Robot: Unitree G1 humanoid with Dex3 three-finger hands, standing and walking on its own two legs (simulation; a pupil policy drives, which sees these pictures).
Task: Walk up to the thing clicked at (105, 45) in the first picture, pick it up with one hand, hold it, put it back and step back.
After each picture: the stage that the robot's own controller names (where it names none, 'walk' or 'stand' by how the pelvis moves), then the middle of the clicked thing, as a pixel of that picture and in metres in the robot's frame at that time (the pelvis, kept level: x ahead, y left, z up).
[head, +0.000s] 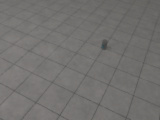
stand; (104, 44) +1.54 -0.31 -0.72
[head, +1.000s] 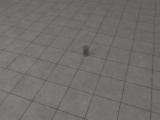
walk; (85, 51) +1.43 +0.05 -0.69
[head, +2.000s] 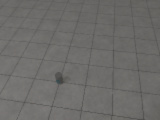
walk; (59, 78) +0.89 +0.25 -0.71
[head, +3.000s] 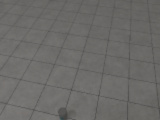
walk; (63, 114) +0.53 +0.17 -0.71
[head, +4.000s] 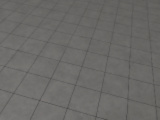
stand; out of the picture +0.41 +0.14 -0.72
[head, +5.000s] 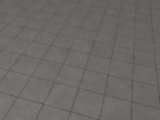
stand; out of the picture +0.41 +0.13 -0.72
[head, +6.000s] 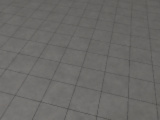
stand; out of the picture +0.42 +0.15 -0.73
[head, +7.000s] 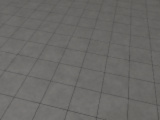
stand; out of the picture +0.40 +0.16 -0.73
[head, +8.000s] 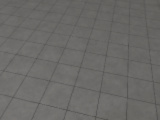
stand; out of the picture +0.40 +0.16 -0.73
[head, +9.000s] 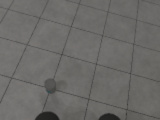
go down; (50, 86) +0.45 +0.15 -0.50
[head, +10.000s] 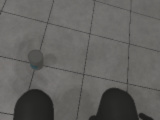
go down; (36, 60) +0.49 +0.17 -0.32
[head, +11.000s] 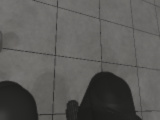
close in; out of the picture +0.49 +0.21 -0.24
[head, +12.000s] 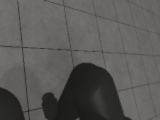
close; out of the picture +0.49 +0.24 -0.23
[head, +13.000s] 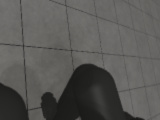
lift; out of the picture +0.46 +0.22 -0.24
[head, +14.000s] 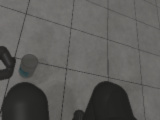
lift; (27, 66) +0.44 +0.15 -0.28
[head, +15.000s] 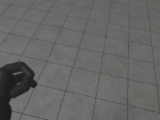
hold; out of the picture +0.38 +0.09 -0.62
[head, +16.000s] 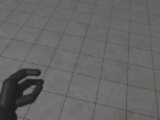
hold; out of the picture +0.36 +0.10 -0.67
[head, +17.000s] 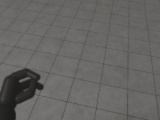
hold; out of the picture +0.37 +0.10 -0.68
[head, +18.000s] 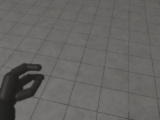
stand; out of the picture +0.36 +0.10 -0.68
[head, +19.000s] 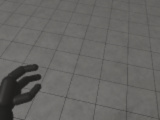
stand; out of the picture +0.36 +0.10 -0.67
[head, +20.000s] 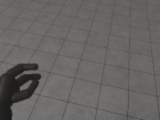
stand; out of the picture +0.36 +0.09 -0.68
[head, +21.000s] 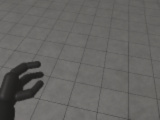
stand; out of the picture +0.36 +0.09 -0.68
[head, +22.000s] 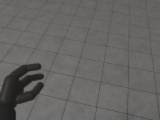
stand; out of the picture +0.36 +0.10 -0.68
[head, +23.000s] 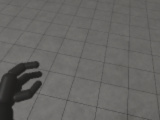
stand; out of the picture +0.36 +0.09 -0.67
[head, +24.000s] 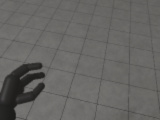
stand; out of the picture +0.36 +0.09 -0.66
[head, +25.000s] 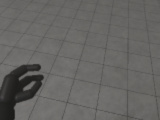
stand; out of the picture +0.36 +0.09 -0.68
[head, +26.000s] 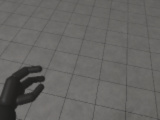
stand; out of the picture +0.37 +0.10 -0.67
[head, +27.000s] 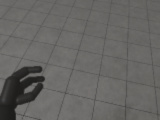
stand; out of the picture +0.37 +0.10 -0.67
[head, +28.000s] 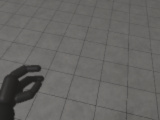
stand; out of the picture +0.36 +0.10 -0.68
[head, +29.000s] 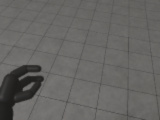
stand; out of the picture +0.36 +0.10 -0.68
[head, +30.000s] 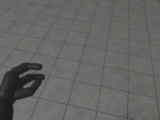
close; out of the picture +0.35 +0.09 -0.69
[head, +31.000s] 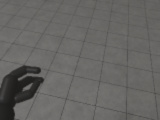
close; out of the picture +0.37 +0.10 -0.68
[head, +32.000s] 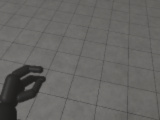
close; out of the picture +0.36 +0.09 -0.68
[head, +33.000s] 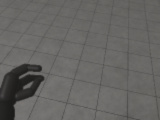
close; out of the picture +0.35 +0.09 -0.68
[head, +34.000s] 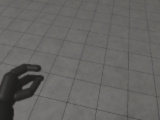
close; out of the picture +0.36 +0.09 -0.68
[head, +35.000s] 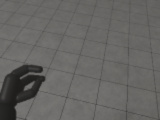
close; out of the picture +0.37 +0.09 -0.67
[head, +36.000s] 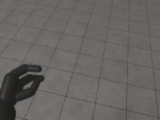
close; out of the picture +0.36 +0.10 -0.67
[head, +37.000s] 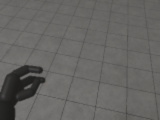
close; out of the picture +0.37 +0.10 -0.68
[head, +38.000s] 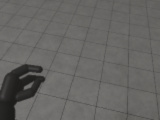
close; out of the picture +0.36 +0.10 -0.68
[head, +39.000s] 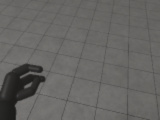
close; out of the picture +0.37 +0.10 -0.68
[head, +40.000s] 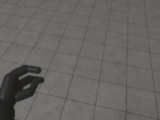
close; out of the picture +0.36 +0.10 -0.68
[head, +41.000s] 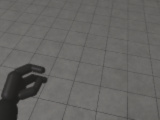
close; out of the picture +0.36 +0.09 -0.68
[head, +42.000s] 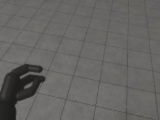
close; out of the picture +0.36 +0.10 -0.68
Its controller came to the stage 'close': yes
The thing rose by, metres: 0.00
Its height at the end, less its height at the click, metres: +0.00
